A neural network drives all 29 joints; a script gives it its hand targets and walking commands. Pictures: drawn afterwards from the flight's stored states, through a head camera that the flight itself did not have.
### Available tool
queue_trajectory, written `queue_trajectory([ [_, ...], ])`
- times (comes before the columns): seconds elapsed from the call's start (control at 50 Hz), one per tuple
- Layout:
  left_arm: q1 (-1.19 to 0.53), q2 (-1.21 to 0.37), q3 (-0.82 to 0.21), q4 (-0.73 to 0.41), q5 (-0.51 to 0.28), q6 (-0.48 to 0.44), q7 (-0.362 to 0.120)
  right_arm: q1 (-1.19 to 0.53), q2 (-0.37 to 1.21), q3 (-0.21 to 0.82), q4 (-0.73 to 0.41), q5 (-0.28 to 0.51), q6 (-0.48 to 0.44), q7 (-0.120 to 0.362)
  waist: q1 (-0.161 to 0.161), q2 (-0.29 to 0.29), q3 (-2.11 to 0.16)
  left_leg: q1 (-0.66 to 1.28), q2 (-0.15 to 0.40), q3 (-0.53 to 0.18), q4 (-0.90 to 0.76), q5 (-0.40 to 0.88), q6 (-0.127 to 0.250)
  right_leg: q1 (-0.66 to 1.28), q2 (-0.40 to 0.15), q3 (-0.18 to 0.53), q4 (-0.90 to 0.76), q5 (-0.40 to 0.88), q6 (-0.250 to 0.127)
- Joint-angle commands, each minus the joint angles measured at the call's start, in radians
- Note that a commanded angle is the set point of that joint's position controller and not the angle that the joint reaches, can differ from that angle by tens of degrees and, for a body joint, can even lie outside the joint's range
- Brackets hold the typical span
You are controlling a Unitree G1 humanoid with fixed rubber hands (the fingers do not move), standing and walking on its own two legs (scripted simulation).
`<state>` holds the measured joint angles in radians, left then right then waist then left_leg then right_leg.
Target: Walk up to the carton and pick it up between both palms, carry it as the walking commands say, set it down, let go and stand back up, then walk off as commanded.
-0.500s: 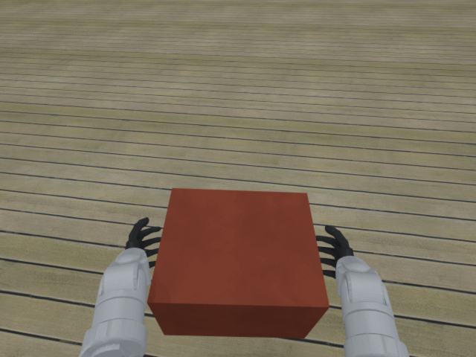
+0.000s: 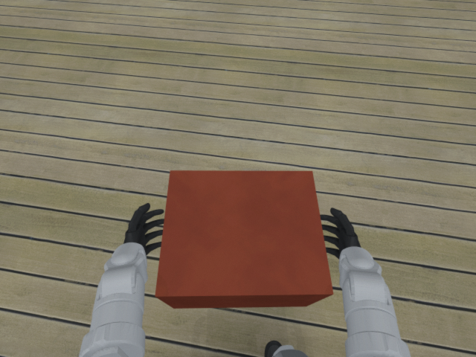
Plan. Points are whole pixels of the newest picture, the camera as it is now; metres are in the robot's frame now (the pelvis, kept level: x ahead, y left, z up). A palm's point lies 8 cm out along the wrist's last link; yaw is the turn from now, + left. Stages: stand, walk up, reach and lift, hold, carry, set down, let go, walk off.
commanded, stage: set down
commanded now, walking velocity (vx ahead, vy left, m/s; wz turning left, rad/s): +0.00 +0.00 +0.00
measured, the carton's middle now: (241, 241) +0.35 +0.00 -0.13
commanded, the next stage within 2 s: none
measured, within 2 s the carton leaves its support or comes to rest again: neither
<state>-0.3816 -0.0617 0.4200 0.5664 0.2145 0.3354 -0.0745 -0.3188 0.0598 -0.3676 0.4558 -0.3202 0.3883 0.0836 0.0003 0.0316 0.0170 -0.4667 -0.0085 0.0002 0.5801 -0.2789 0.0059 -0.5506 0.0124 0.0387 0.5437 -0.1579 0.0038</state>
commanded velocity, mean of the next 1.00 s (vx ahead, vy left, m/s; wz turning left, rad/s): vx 0.00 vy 0.00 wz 0.00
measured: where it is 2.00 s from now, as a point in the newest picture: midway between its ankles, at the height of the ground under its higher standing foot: outside the picture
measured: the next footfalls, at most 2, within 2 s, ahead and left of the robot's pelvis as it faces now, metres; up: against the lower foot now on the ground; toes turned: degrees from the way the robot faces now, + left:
none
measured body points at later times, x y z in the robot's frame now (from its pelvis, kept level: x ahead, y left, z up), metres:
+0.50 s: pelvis -0.06 -0.01 -0.08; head +0.16 -0.03 +0.31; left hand +0.36 +0.19 -0.15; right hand +0.34 -0.18 -0.18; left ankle +0.00 +0.12 -0.73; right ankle +0.06 -0.12 -0.73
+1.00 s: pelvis -0.06 +0.00 -0.15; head +0.22 +0.00 +0.20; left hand +0.39 +0.21 -0.26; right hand +0.38 -0.17 -0.27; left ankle +0.00 +0.12 -0.73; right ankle +0.06 -0.12 -0.73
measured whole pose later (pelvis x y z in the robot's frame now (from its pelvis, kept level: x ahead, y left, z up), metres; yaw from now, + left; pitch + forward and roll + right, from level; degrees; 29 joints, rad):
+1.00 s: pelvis -0.06 +0.00 -0.15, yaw +2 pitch +39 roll +1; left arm -0.85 0.04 0.47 0.58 0.22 0.32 0.00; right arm -0.77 0.01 -0.41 0.46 -0.20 0.39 -0.05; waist 0.00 0.02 -0.03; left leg -1.58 -0.04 -0.01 1.35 -0.46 0.00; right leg -1.65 0.01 0.04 1.27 -0.31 0.02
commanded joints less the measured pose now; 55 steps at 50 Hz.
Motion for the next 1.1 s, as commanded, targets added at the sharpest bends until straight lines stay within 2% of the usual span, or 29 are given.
queue_trajectory([
  [0.0, -0.513, -0.694, -0.419, 0.085, 0.008, -0.067, -0.253, -0.565, 0.714, 0.382, 0.037, 0.126, -0.126, 0.197, -0.034, -0.019, -0.415, -0.275, -0.076, -0.078, 0.032, 0.134, 0.043, 0.128, 0.051, 0.026, 0.108, 0.157, -0.006],
  [0.08, -0.582, -0.641, -0.478, -0.017, -0.057, -0.119, -0.264, -0.551, 0.786, 0.46, 0.044, 0.144, -0.15, 0.179, -0.015, -0.101, -0.619, -0.37, -0.089, -0.056, 0.121, 0.236, 0.041, 0.16, 0.061, 0.031, 0.196, 0.336, 0.005],
  [0.12, -0.671, -0.664, -0.551, -0.066, -0.102, -0.144, -0.264, -0.6, 0.775, 0.472, 0.009, 0.184, -0.181, 0.171, -0.037, -0.012, -0.751, -0.379, -0.104, -0.055, 0.167, 0.297, 0.021, 0.134, 0.066, 0.04, 0.241, 0.393, -0.005],
  [0.16, -0.676, -0.644, -0.557, -0.074, -0.113, -0.159, -0.265, -0.639, 0.791, 0.527, -0.052, 0.19, -0.195, 0.162, -0.025, -0.091, -0.841, -0.438, -0.109, -0.053, 0.202, 0.298, 0.027, 0.157, 0.069, 0.038, 0.278, 0.437, 0.006],
  [0.18, -0.679, -0.643, -0.569, -0.088, -0.129, -0.16, -0.26, -0.636, 0.794, 0.532, -0.027, 0.216, -0.19, 0.168, -0.013, -0.056, -0.873, -0.431, -0.108, -0.049, 0.215, 0.309, 0.02, 0.131, 0.069, 0.039, 0.296, 0.433, 0.005],
  [0.2, -0.743, -0.627, -0.563, -0.104, -0.134, -0.168, -0.256, -0.751, 0.803, 0.58, -0.081, 0.256, -0.2, 0.166, 0.04, -0.043, -0.919, -0.432, -0.112, -0.041, 0.25, 0.276, 0.024, 0.11, 0.066, 0.059, 0.32, 0.363, 0.006],
  [0.22, -0.805, -0.672, -0.652, -0.168, -0.178, -0.174, -0.249, -0.718, 0.809, 0.579, -0.066, 0.25, -0.205, 0.17, -0.034, -0.031, -1.044, -0.401, -0.115, -0.052, 0.264, 0.339, 0.01, 0.099, 0.079, 0.027, 0.353, 0.448, 0.001],
  [0.26, -0.765, -0.713, -0.617, -0.086, -0.176, -0.156, -0.256, -0.844, 0.767, 0.604, -0.176, 0.272, -0.209, 0.168, -0.026, -0.041, -1.086, -0.425, -0.118, -0.046, 0.311, 0.268, 0.008, 0.032, 0.075, 0.024, 0.373, 0.314, 0.003],
  [0.28, -0.768, -0.675, -0.569, -0.091, -0.157, -0.152, -0.255, -0.816, 0.775, 0.604, -0.1, 0.265, -0.187, 0.172, 0.034, -0.066, -1.044, -0.485, -0.121, -0.037, 0.322, 0.234, 0.014, 0.006, 0.072, 0.029, 0.399, 0.279, 0.008],
  [0.36, -0.895, -0.715, -0.532, -0.028, -0.169, -0.113, -0.283, -0.957, 0.795, 0.566, -0.074, 0.246, -0.148, 0.171, -0.013, -0.098, -0.987, -0.609, -0.124, -0.027, 0.37, 0.033, 0.023, -0.07, 0.076, 0.013, 0.423, 0.056, 0.014],
  [0.38, -0.835, -0.73, -0.492, 0.041, -0.13, -0.091, -0.286, -0.894, 0.778, 0.544, -0.027, 0.215, -0.129, 0.173, 0.011, -0.069, -0.931, -0.648, -0.13, -0.012, 0.355, 0.002, 0.024, -0.09, 0.076, 0.013, 0.424, 0.038, 0.007],
  [0.42, -0.903, -0.73, -0.463, 0.117, -0.13, -0.068, -0.31, -0.991, 0.772, 0.497, -0.005, 0.193, -0.117, 0.171, -0.036, -0.094, -0.852, -0.722, -0.128, -0.032, 0.367, -0.149, 0.035, -0.171, 0.077, -0.006, 0.438, -0.142, 0.007],
  [0.44, -0.909, -0.714, -0.438, 0.135, -0.105, -0.056, -0.32, -1.015, 0.792, 0.481, 0.025, 0.196, -0.1, 0.18, 0.007, -0.081, -0.839, -0.734, -0.127, -0.024, 0.388, -0.162, 0.039, -0.213, 0.071, 0.014, 0.438, -0.184, 0.008],
  [0.52, -1.005, -0.706, -0.473, 0.108, -0.121, -0.042, -0.354, -1.053, 0.81, 0.474, 0.014, 0.203, -0.073, 0.187, -0.033, -0.064, -0.92, -0.852, -0.131, -0.002, 0.461, -0.151, 0.043, -0.192, 0.075, 0.019, 0.498, -0.167, 0.013],
  [0.56, -0.973, -0.654, -0.399, 0.179, -0.094, -0.02, -0.368, -1.05, 0.797, 0.443, 0.053, 0.194, -0.042, 0.199, -0.002, -0.117, -0.872, -0.915, -0.128, 0.006, 0.471, -0.175, 0.048, -0.207, 0.075, 0.029, 0.496, -0.197, 0.025],
  [0.58, -0.993, -0.674, -0.41, 0.149, -0.101, -0.027, -0.374, -1.049, 0.823, 0.453, 0.061, 0.19, -0.043, 0.198, -0.02, -0.12, -0.923, -0.923, -0.133, 0.012, 0.499, -0.168, 0.044, -0.197, 0.076, 0.022, 0.512, -0.187, 0.026],
  [0.62, -0.994, -0.673, -0.405, 0.152, -0.104, -0.026, -0.374, -1.115, 0.789, 0.498, -0.008, 0.228, -0.056, 0.201, 0.033, -0.118, -0.959, -0.968, -0.14, 0.012, 0.524, -0.125, 0.045, -0.185, 0.071, 0.041, 0.548, -0.13, 0.024],
  [0.66, -1.057, -0.679, -0.474, 0.075, -0.14, -0.029, -0.376, -1.085, 0.802, 0.503, 0.006, 0.247, -0.047, 0.205, -0.023, -0.086, -1.089, -0.949, -0.135, 0.016, 0.559, -0.068, 0.031, -0.195, 0.084, 0.017, 0.592, -0.029, 0.023],
  [0.7, -1.057, -0.687, -0.499, 0.035, -0.155, -0.034, -0.372, -1.107, 0.85, 0.548, -0.042, 0.281, -0.053, 0.202, 0.012, -0.079, -1.219, -0.928, -0.144, 0.018, 0.573, -0.01, 0.036, -0.159, 0.086, 0.011, 0.626, 0.052, 0.028],
  [0.72, -1.077, -0.675, -0.5, 0.04, -0.167, -0.034, -0.372, -1.082, 0.805, 0.533, -0.006, 0.261, -0.047, 0.2, -0.032, -0.115, -1.186, -0.97, -0.142, 0.016, 0.588, -0.025, 0.031, -0.16, 0.084, 0.009, 0.632, 0.059, 0.031],
  [0.8, -1.093, -0.715, -0.579, -0.063, -0.231, -0.046, -0.355, -1.155, 0.791, 0.64, -0.186, 0.339, -0.077, 0.191, -0.017, -0.069, -1.441, -0.928, -0.154, 0.021, 0.638, 0.143, 0.015, -0.106, 0.09, -0.002, 0.715, 0.309, 0.022],
  [0.84, -1.035, -0.729, -0.606, -0.081, -0.231, -0.047, -0.329, -1.065, 0.754, 0.633, -0.123, 0.317, -0.072, 0.193, -0.039, -0.053, -1.424, -0.902, -0.153, -0.015, 0.64, 0.224, -0.002, -0.201, 0.1, -0.022, 0.76, 0.418, 0.02],
  [0.86, -1.061, -0.729, -0.632, -0.121, -0.26, -0.053, -0.325, -1.104, 0.768, 0.663, -0.16, 0.344, -0.079, 0.188, -0.026, -0.069, -1.48, -0.901, -0.156, -0.005, 0.666, 0.222, -0.003, -0.158, 0.101, -0.018, 0.765, 0.405, 0.021],
  [0.88, -1.034, -0.747, -0.611, -0.067, -0.232, -0.049, -0.31, -1.083, 0.742, 0.618, -0.109, 0.337, -0.086, 0.194, -0.039, 0.007, -1.39, -0.899, -0.153, -0.006, 0.659, 0.239, -0.012, -0.273, 0.094, -0.02, 0.768, 0.396, 0.013],
  [0.94, -1.07, -0.768, -0.619, -0.079, -0.253, -0.062, -0.278, -1.077, 0.719, 0.57, -0.046, 0.322, -0.097, 0.199, -0.082, 0.006, -1.333, -0.827, -0.15, -0.022, 0.679, 0.242, -0.015, -0.476, 0.093, -0.057, 0.778, 0.265, 0.003],
  [0.98, -1.08, -0.783, -0.627, -0.06, -0.251, -0.066, -0.263, -1.108, 0.691, 0.558, -0.017, 0.33, -0.108, 0.205, -0.061, 0.035, -1.308, -0.823, -0.144, -0.034, 0.692, 0.256, -0.021, -0.571, 0.094, -0.066, 0.811, 0.234, -0.002],
  [1.02, -1.062, -0.787, -0.623, 0.003, -0.219, -0.055, -0.249, -1.112, 0.655, 0.494, 0.005, 0.316, -0.117, 0.209, -0.101, 0.073, -1.226, -0.812, -0.125, -0.041, 0.701, 0.258, -0.03, -0.687, 0.089, -0.071, 0.803, 0.188, -0.003],
  [1.04, -1.05, -0.801, -0.597, 0.041, -0.223, -0.05, -0.252, -1.096, 0.641, 0.48, 0.036, 0.29, -0.112, 0.207, -0.128, 0.047, -1.172, -0.863, -0.136, -0.038, 0.708, 0.2, -0.029, -0.707, 0.095, -0.082, 0.802, 0.149, -0.001],
  [1.08, -1.084, -0.807, -0.586, 0.063, -0.202, -0.054, -0.249, -1.13, 0.668, 0.449, 0.062, 0.283, -0.112, 0.216, -0.115, 0.035, -1.125, -0.907, -0.128, -0.037, 0.713, 0.142, -0.024, -0.748, 0.092, -0.073, 0.813, 0.1, -0.003],
])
